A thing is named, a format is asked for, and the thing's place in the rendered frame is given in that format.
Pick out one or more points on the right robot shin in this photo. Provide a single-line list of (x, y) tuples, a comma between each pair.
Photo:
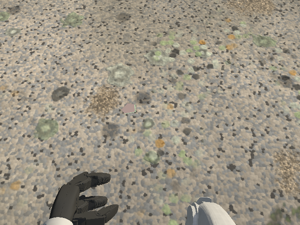
[(202, 199)]

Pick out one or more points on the right robot thigh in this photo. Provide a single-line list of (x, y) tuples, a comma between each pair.
[(207, 213)]

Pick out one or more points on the robot left hand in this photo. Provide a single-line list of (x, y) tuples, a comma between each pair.
[(78, 209)]

